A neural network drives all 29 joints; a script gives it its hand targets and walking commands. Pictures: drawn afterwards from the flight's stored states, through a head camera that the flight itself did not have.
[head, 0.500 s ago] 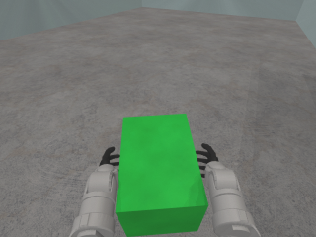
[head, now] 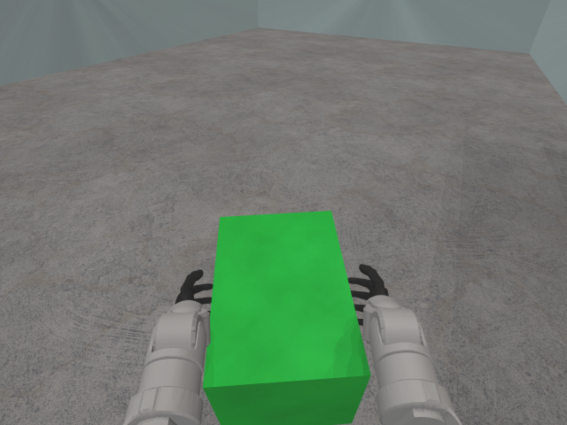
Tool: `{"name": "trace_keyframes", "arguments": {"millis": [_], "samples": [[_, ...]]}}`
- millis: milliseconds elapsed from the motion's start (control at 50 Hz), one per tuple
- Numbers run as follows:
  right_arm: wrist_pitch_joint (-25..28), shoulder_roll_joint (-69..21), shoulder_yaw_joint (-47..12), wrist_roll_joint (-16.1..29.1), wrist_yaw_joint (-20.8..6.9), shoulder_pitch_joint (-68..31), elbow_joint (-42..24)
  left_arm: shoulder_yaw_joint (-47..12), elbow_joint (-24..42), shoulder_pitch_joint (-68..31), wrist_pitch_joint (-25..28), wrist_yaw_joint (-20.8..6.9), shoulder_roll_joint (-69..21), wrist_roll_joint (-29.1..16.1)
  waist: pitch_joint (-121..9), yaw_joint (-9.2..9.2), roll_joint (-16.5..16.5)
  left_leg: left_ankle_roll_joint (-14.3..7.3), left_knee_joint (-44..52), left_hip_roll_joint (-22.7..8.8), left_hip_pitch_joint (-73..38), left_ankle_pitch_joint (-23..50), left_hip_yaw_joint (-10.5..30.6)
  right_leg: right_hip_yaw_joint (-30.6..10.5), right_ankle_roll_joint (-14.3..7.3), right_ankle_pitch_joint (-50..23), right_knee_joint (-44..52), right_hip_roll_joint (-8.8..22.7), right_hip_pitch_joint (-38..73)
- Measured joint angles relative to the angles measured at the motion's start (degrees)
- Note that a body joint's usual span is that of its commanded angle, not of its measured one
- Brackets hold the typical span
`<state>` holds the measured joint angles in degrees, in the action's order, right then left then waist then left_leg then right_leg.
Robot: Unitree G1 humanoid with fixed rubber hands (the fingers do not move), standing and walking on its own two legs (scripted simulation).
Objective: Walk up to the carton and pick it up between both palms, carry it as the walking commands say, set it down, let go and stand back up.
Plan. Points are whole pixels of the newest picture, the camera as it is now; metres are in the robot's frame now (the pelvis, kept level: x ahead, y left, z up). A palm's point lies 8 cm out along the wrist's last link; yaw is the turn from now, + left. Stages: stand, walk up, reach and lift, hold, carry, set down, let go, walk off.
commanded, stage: reach and lift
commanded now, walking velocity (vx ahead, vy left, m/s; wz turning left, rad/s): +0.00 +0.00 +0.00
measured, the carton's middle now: (281, 314) +0.35 +0.00 -0.01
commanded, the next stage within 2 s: hold in 0.16 s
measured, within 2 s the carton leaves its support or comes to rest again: neither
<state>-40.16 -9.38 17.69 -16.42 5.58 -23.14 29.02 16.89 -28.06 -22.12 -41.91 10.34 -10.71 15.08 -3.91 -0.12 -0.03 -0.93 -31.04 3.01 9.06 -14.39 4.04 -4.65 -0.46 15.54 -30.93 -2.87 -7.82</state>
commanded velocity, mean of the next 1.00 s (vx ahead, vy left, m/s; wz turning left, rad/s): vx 0.00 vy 0.00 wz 0.00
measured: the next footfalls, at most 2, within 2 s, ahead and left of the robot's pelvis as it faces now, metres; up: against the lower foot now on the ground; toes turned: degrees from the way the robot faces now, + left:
right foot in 1.86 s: +0.22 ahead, -0.17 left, +0.00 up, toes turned -7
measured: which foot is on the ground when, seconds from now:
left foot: down 0.00-1.00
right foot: down 0.00-1.00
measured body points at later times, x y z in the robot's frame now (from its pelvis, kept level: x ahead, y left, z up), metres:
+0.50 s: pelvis +0.00 -0.01 +0.00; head -0.09 +0.00 +0.44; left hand +0.29 +0.14 +0.04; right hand +0.29 -0.15 +0.05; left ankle +0.04 +0.11 -0.73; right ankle +0.02 -0.12 -0.73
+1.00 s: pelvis -0.01 +0.00 +0.00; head -0.09 +0.00 +0.44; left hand +0.29 +0.14 +0.04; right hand +0.29 -0.15 +0.05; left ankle +0.04 +0.11 -0.73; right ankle +0.02 -0.12 -0.73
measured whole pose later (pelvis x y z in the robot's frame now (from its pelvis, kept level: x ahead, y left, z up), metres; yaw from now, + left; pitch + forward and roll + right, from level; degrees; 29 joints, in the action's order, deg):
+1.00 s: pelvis -0.01 +0.00 +0.00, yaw +0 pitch -9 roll +0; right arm -41.6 -9.8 15.3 -15.5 5.6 -19.2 24.8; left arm 15.0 -26.1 -19.7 -42.2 9.1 -10.0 14.6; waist -3.3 0.4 -0.3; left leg -0.8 -30.3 3.0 8.1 -13.7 4.0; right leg -4.7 -0.5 15.1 -30.8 -2.8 -7.1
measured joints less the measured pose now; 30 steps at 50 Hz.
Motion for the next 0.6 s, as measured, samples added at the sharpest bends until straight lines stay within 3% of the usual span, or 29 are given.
{"name": "trace_keyframes", "arguments": {"millis": [140, 280, 520, 600], "samples": [[-0.3, -0.1, -1.0, 0.6, 0.4, 1.9, -1.8, -1.2, 1.0, 0.9, -0.4, 0.4, 0.2, -0.8, 0.5, 0.45, -0.1, 0.1, 0.1, -0.1, -0.6, 0.0, 0.2, 0.1, -0.1, -0.1, 0.3, -0.1, 0.7], [-1.1, -0.8, -1.5, 0.6, 1.1, 3.2, -2.9, -0.9, 0.6, 1.4, -0.4, -1.1, 0.4, 0.2, 0.2, 0.25, -0.3, 0.2, 0.6, -0.3, -1.4, 0.1, 0.0, -0.1, -0.2, -0.2, 0.5, -0.2, 1.3], [-1.8, -0.5, -1.8, 0.3, -2.4, 3.8, -3.7, -1.7, 2.9, 3.5, -1.0, -2.0, 1.0, -0.3, 0.3, 0.76, -0.6, 0.4, 0.8, -0.3, -1.7, 0.5, 0.5, 0.5, -0.4, -0.5, 0.9, -0.2, 1.8], [-1.9, -0.3, -2.8, 0.7, -2.0, 4.5, -5.1, -2.3, 3.5, 3.6, -0.8, -1.8, 1.1, -0.9, 0.4, 0.50, -0.5, 0.4, 0.6, -0.3, -1.6, 0.5, 0.4, 0.4, -0.3, -0.4, 0.6, -0.2, 1.5]]}}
